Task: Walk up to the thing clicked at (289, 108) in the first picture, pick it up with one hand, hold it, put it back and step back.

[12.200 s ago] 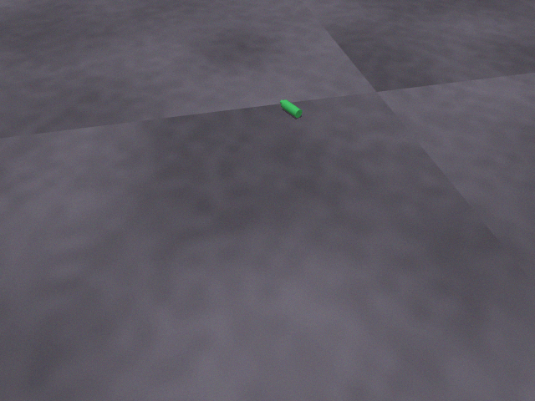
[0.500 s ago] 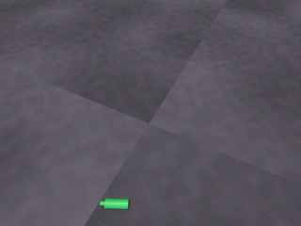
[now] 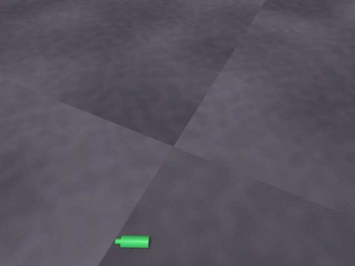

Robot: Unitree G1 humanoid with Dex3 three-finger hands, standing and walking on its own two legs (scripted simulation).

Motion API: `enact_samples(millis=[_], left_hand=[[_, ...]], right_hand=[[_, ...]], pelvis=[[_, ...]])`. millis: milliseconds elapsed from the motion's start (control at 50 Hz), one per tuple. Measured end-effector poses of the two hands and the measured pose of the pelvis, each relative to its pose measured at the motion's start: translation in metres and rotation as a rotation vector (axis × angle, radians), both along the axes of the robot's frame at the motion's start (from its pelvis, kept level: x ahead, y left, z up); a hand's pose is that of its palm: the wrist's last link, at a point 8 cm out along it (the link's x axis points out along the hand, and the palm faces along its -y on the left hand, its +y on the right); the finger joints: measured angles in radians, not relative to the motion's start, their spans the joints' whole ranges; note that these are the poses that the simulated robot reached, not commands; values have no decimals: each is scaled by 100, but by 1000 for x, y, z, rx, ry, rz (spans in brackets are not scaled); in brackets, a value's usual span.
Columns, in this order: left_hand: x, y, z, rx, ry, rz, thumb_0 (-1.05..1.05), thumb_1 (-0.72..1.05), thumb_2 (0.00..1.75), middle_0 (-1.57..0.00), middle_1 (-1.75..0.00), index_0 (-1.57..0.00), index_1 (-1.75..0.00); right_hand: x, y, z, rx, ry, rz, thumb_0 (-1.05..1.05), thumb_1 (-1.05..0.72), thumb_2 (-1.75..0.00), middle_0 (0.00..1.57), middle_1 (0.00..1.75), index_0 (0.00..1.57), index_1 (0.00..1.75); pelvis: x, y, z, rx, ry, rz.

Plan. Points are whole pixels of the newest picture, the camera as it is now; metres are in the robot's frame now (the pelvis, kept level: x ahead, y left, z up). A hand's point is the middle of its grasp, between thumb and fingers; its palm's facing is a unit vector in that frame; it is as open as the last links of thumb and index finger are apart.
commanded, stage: stand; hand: left
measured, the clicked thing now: (132, 241) +0.36 +0.25 -0.75
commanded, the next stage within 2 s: none
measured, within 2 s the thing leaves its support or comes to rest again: neither
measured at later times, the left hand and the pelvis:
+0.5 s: hand out of the picture +0.07 +0.25 -0.16, palm faces -0.03 -0.94 -0.34, open 7.4 cm; pelvis +0.00 -0.01 +0.00, yaw +0 degrees
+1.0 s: hand out of the picture +0.07 +0.25 -0.16, palm faces -0.04 -0.94 -0.34, open 7.4 cm; pelvis +0.00 -0.01 +0.00, yaw -1 degrees
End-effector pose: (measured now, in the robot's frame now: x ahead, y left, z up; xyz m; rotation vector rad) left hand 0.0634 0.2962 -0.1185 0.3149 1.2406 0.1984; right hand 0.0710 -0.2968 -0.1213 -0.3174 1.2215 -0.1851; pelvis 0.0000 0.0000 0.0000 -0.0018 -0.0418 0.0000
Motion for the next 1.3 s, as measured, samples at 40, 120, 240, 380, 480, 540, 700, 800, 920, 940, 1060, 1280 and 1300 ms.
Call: enact_samples(millis=[40, 120, 240, 380, 480, 540, 700, 800, 920, 940, 1060, 1280, 1300], left_hand=[[1, 0, 1, 3, -3, -1, 0, 90, 90, -21, -30, -21, -30], [2, 0, 1, 6, -7, -1, 0, 90, 90, -21, -30, -21, -30], [3, -2, 2, 6, -11, -2, 0, 90, 90, -21, -30, -21, -30], [2, -4, 1, 3, -9, -4, 0, 90, 90, -21, -30, -21, -30], [0, -5, 1, 1, -6, -5, 0, 90, 90, -21, -30, -21, -30], [-1, -6, 0, 1, -3, -6, 0, 90, 90, -21, -30, -21, -30], [-3, -6, 0, 1, 1, -8, 0, 90, 90, -21, -30, -21, -30], [-4, -7, 0, 1, 3, -8, 0, 90, 90, -21, -30, -21, -30], [-3, -7, 0, 2, 4, -12, 0, 90, 90, -21, -30, -21, -30], [-3, -7, 0, 2, 4, -12, 0, 90, 90, -21, -30, -21, -30], [-2, -7, 0, 2, 5, -12, 0, 90, 90, -21, -30, -21, -30], [0, -6, 0, 4, 2, -12, 0, 90, 90, -21, -30, -21, -30], [0, -6, 0, 4, 2, -12, 0, 90, 90, -21, -30, -21, -30]], right_hand=[[0, -1, 0, 0, -1, 0, 0, -91, -89, 20, 30, 21, 30], [1, -2, 0, -1, -2, 1, 0, -91, -89, 20, 30, 20, 30], [0, -4, 0, -2, -3, 1, 0, -91, -89, 20, 30, 20, 30], [-3, -5, 0, -1, 1, -1, 0, -91, -89, 20, 30, 21, 30], [-6, -6, 0, 0, 6, -2, 0, -91, -89, 20, 30, 21, 30], [-8, -6, 0, -1, 7, -3, 0, -91, -89, 20, 30, 21, 30], [-11, -7, -1, 1, 14, -5, 0, -91, -89, 20, 30, 21, 30], [-13, -7, -1, 1, 19, -7, 0, -91, -89, 20, 30, 21, 30], [-13, -8, -1, -1, 22, -9, 0, -91, -89, 20, 30, 21, 30], [-13, -8, -1, -1, 22, -8, 0, -91, -89, 20, 30, 21, 30], [-13, -7, -1, -1, 22, -7, 0, -91, -89, 20, 30, 21, 30], [-9, -7, -1, 1, 15, -7, 0, -91, -89, 20, 30, 21, 30], [-9, -7, -1, 1, 14, -6, 0, -91, -89, 20, 30, 21, 30]], pelvis=[[0, -1, 0, 0, 0, 0], [0, -2, 0, -1, -1, 0], [0, -4, 0, 0, -3, -2], [-1, -5, 0, 0, -4, -4], [-2, -6, 0, 0, -4, -5], [-2, -7, 0, 0, -4, -6], [-4, -7, 0, 0, -3, -8], [-4, -8, 0, 0, -1, -7], [-3, -8, 0, 0, 0, -8], [-3, -8, 0, 0, 1, -9], [-3, -7, 0, 1, 2, -10], [-1, -7, 0, 0, 0, -10], [-1, -7, 0, 0, 0, -10]])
